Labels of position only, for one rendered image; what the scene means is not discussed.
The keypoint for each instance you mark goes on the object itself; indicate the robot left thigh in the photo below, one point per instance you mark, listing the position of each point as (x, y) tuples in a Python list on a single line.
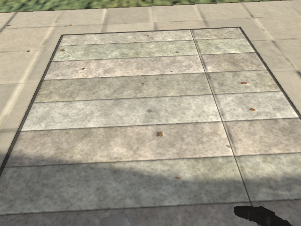
[(118, 220)]

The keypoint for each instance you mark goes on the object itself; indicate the right robot hand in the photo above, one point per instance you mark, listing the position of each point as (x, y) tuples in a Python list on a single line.
[(260, 215)]

